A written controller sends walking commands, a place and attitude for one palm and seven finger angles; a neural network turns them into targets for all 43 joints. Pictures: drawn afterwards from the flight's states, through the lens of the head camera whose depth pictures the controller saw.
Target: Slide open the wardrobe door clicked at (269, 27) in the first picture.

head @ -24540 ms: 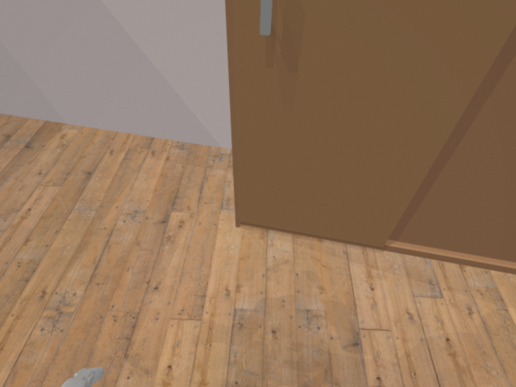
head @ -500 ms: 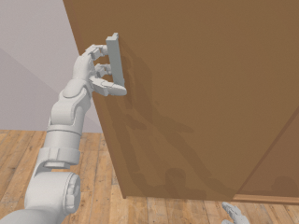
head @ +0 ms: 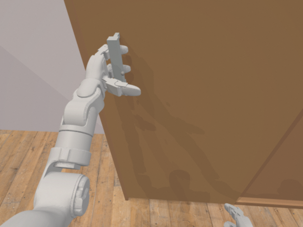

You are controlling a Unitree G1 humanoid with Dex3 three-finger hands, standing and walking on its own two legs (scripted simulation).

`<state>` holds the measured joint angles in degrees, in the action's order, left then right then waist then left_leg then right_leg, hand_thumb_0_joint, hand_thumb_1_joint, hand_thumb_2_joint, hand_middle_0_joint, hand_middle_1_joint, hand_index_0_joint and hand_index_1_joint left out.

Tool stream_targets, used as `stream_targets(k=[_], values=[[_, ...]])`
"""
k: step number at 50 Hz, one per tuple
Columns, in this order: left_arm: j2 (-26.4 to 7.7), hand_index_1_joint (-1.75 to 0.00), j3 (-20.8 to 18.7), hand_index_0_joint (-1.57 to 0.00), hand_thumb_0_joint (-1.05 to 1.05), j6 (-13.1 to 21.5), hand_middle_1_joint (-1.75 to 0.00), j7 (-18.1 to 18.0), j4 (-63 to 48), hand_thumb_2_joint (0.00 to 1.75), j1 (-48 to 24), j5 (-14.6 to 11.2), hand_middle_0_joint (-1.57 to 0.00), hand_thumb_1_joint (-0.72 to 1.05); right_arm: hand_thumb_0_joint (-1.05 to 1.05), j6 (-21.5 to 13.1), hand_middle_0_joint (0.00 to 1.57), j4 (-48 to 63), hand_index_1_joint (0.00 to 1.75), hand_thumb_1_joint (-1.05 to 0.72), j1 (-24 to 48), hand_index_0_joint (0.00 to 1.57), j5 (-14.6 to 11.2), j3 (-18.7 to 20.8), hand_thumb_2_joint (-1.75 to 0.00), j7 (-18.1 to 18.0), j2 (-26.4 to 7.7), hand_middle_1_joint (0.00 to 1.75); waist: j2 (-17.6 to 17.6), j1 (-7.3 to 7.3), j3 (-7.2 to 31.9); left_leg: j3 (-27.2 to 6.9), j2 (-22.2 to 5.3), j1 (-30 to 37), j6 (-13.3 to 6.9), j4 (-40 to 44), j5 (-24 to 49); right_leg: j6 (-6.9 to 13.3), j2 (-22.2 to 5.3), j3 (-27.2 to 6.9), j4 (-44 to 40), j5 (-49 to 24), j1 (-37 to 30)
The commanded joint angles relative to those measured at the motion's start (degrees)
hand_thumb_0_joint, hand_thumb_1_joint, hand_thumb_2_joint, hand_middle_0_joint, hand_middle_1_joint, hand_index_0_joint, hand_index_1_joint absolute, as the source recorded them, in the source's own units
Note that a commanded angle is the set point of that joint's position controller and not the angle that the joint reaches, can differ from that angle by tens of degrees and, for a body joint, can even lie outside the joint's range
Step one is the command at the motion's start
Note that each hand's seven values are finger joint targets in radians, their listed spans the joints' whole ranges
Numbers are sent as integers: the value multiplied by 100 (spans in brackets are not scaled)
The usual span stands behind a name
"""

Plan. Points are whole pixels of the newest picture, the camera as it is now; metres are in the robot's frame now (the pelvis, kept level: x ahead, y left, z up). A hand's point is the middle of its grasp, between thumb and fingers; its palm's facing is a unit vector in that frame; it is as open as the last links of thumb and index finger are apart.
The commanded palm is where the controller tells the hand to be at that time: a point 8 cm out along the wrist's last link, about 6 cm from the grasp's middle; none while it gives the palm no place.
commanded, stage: slide the fingers in behind the handle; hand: left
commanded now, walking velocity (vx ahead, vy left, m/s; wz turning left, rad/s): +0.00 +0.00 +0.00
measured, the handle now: (119, 64) +0.47 +0.12 +0.24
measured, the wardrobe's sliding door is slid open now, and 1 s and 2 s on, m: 0.00 0.00 0.00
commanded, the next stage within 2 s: grip the handle and tug to test in 0.56 s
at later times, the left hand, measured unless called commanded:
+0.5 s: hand (122, 73) +0.41 +0.09 +0.24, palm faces -0.02 -1.00 +0.00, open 14.2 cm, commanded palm +0.39 +0.15 +0.24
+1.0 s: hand (121, 73) +0.41 +0.10 +0.25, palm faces -0.03 -1.00 +0.00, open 11.6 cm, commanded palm +0.38 +0.14 +0.24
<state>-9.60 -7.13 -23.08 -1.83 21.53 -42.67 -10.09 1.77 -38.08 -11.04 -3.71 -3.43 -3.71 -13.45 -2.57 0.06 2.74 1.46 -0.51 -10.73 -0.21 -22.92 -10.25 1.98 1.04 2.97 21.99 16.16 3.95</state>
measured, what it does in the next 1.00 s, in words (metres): stands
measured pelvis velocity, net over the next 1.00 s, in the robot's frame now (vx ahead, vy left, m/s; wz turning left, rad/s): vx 0.01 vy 0.00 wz -0.01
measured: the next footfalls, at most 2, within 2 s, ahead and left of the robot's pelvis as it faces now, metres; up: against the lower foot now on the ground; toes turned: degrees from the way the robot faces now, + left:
none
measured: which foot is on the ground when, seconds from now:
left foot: down 0.00-1.00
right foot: down 0.00-1.00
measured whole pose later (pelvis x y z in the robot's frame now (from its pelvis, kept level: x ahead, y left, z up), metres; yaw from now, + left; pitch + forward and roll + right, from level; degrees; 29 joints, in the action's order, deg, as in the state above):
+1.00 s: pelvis +0.01 +0.00 +0.00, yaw +0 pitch -2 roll +0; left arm -10.2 -7.6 -25.1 -0.9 15.2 -39.0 -10.5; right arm 3.3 -37.1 -10.1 -3.8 -3.3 -3.6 -13.8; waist -2.4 0.0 2.7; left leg 1.8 -0.6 -9.7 -0.1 -22.6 -11.0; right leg 2.0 1.1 2.5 21.5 16.6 3.0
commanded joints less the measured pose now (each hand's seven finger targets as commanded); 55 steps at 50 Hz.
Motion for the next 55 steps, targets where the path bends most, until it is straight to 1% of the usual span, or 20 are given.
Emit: stream_targets(k=[1,6,7,13,14,15,19,22,23,26,28,32,33,37,42,45,47,48,50,55], values=[[-698,-120,-98,-30,0,440,-120,30,-1401,30,-2899,-40,-30,-50,0,-252,20,907,30,-90,778,20,26,267,-90,-50,-609,30,520,-24,1427,-128,105,1225,-296,-29,1356,-85,4,-145,-270,-2142,359],[-834,-120,-206,-30,0,423,-120,89,-1455,30,-2868,-62,-30,-50,0,-245,20,905,30,-90,775,20,34,265,-90,-62,-619,30,498,9,1519,-115,131,1188,-296,-35,1412,-95,-21,-157,-248,-2336,210],[-625,-120,-6,-30,0,419,-120,122,-1621,30,-2897,-57,-30,-50,0,-253,20,953,30,-90,836,20,23,256,-90,-53,-593,30,268,-8,1549,-90,141,1258,-298,-52,1470,-92,-28,-175,-227,-2410,251],[-731,-120,-140,-30,0,422,-120,145,-1615,30,-2526,-147,-30,-50,0,-236,20,955,30,-90,838,20,19,284,-90,-42,-648,30,686,34,1539,-115,143,1228,-307,-40,1513,-125,-8,-123,-238,-2515,128],[-808,-120,-190,-30,0,418,-120,142,-1705,30,-2652,-142,-30,-50,0,-228,20,961,30,-90,857,20,21,278,-90,-49,-643,30,553,34,1596,-103,145,1219,-309,-28,1515,-117,-30,-149,-228,-2537,106],[-634,-120,-41,-30,0,400,-120,166,-1668,30,-2741,-149,-30,-50,0,-241,20,960,30,-90,866,20,21,267,-90,-57,-619,30,660,-13,1494,-95,160,1187,-321,-44,1468,-141,-23,-144,-232,-2544,174],[-886,-120,-252,-30,0,348,-120,166,-1615,30,-2689,-145,-30,-50,0,-226,20,944,30,-90,865,20,26,269,-90,-74,-643,30,584,36,1543,-92,169,1171,-325,-35,1465,-150,-49,-169,-245,-2555,126],[-743,-120,-114,-30,0,308,-120,161,-1592,30,-2904,-108,-30,-50,0,-227,20,907,30,-90,827,20,18,266,-90,-70,-616,30,397,-38,1477,-81,169,1238,-315,-80,1458,-140,-38,-176,-247,-2529,294],[-923,-120,-281,-30,0,308,-120,147,-1482,30,-2664,-111,-30,-50,0,-208,20,912,30,-90,824,20,22,282,-90,-67,-648,30,444,40,1492,-100,165,1214,-307,-70,1472,-132,-29,-157,-248,-2472,211],[-1000,-120,-367,-30,0,295,-120,145,-1486,30,-2745,-117,-30,-50,0,-190,20,913,30,-90,814,20,29,274,-90,-82,-640,30,616,12,1535,-79,174,1145,-323,-74,1487,-160,-58,-183,-236,-2645,153],[-1087,-120,-430,-30,0,317,-120,159,-1475,30,-2518,-106,-30,-50,0,-158,20,953,30,-90,851,20,20,283,-90,-88,-664,30,506,73,1617,-68,169,1182,-312,-65,1593,-147,-66,-182,-204,-2732,35],[-751,-120,-170,-30,0,390,-120,178,-1848,30,-2548,-120,-30,-50,0,-199,20,1017,30,-90,877,20,27,273,-90,-47,-602,30,436,41,1737,-92,165,1308,-308,-117,1806,-120,-43,-147,-130,-2916,60],[-958,-120,-364,-30,0,402,-120,180,-1769,30,-2359,-133,-30,-50,0,-181,20,1013,30,-90,872,20,27,295,-90,-53,-642,30,545,89,1691,-95,152,1299,-309,-111,1827,-123,-35,-130,-156,-2910,21],[-871,-123,-303,-32,0,279,-123,199,-1723,38,-2366,-147,-32,-31,0,-155,20,1022,30,-90,922,20,16,262,-90,-56,-622,30,688,72,1495,-82,150,1141,-302,-52,1590,-148,-42,-142,-183,-2758,89],[-824,-126,-236,-35,0,266,-126,125,-2064,48,-2380,-91,-35,-8,0,-143,20,1058,30,-90,973,20,21,259,-90,-27,-603,30,355,87,1631,-78,137,1309,-286,-86,1765,-93,-30,-143,-158,-2747,96],[-833,-128,-266,-36,0,215,-128,107,-1983,54,-2281,-113,-36,6,0,-121,20,1057,30,-90,968,20,25,256,-90,-34,-615,30,532,84,1548,-102,122,1242,-285,-50,1701,-94,-13,-117,-184,-2634,90],[-810,-129,-240,-37,0,191,-129,118,-1971,58,-2375,-113,-37,15,0,-120,20,1026,30,-90,947,20,25,261,-90,-40,-620,30,556,49,1532,-101,113,1268,-281,-56,1710,-89,-8,-113,-183,-2638,126],[-873,-130,-320,-38,0,202,-130,109,-2014,60,-2163,-124,-38,20,0,-113,20,1064,30,-90,957,20,30,281,-90,-36,-647,30,513,116,1611,-101,107,1319,-280,-48,1783,-87,-2,-109,-183,-2654,56],[-669,-131,-104,-38,0,155,-131,102,-2029,64,-2363,-105,-38,29,0,-109,20,1044,30,-90,979,20,22,253,-90,-35,-608,30,435,44,1581,-111,114,1320,-273,-59,1781,-74,-7,-108,-165,-2631,122],[-753,-135,-206,-41,0,99,-135,85,-1935,74,-2352,-121,-41,53,0,-98,20,1017,30,-90,949,20,33,260,-90,-49,-627,30,538,39,1552,-95,122,1273,-286,-67,1760,-90,-3,-114,-197,-2656,131]])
